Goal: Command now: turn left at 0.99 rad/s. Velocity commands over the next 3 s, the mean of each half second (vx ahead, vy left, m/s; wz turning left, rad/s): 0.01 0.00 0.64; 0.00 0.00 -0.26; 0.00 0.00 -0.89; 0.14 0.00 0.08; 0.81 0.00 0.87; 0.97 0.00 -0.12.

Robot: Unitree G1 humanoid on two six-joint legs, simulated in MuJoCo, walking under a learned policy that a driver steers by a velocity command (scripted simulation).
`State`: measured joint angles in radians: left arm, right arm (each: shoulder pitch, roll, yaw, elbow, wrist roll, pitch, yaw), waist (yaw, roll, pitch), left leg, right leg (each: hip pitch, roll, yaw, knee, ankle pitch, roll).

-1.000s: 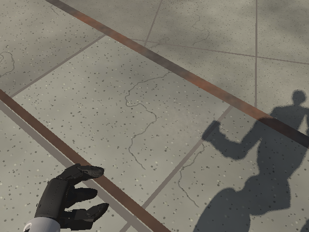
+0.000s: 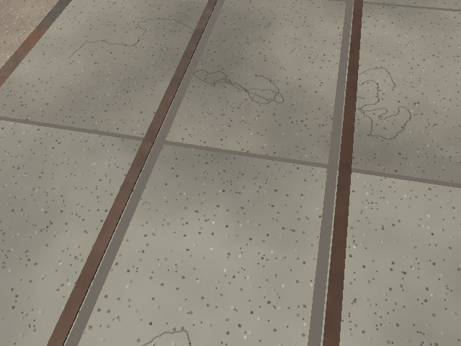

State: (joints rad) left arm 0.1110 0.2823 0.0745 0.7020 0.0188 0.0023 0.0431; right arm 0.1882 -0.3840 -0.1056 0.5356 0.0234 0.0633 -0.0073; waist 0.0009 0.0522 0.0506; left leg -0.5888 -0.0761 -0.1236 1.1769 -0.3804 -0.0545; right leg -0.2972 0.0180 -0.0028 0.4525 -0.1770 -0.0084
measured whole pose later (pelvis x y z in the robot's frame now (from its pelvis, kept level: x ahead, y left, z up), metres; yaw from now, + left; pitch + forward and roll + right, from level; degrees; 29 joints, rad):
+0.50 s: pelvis -0.01 +0.05 +0.01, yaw +18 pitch +2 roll -2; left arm 0.16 0.33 0.09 0.75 0.00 0.03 0.03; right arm 0.16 -0.26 -0.04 0.60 -0.01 0.01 -0.01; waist 0.02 -0.04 0.03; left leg -0.29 -0.01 -0.02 0.48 -0.23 0.04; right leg -0.53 -0.05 -0.02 1.04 -0.35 0.08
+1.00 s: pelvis -0.01 +0.04 -0.01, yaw +7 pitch +2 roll +2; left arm 0.17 0.32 0.09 0.65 -0.03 0.06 0.01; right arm 0.19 -0.28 -0.09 0.69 -0.03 0.01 -0.05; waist -0.01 -0.02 0.04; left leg -0.28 0.03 0.18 0.53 -0.29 0.03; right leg -0.55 -0.04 0.01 1.09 -0.47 0.05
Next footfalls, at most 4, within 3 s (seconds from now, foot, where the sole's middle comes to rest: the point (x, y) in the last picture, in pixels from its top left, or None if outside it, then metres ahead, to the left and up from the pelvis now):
0.28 left None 0.01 0.15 -0.77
0.66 right None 0.08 -0.07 -0.77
1.20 right None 0.04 -0.11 -0.77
1.64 left None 0.17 0.07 -0.77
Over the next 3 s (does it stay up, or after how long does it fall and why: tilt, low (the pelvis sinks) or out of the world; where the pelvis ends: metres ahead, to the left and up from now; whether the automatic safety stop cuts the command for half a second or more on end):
stays up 0.94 0.18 0.00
